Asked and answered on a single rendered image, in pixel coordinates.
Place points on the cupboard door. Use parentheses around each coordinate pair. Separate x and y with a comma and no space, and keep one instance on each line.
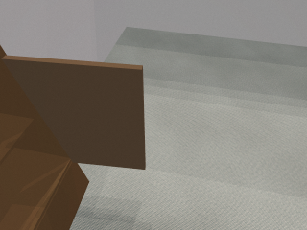
(94,109)

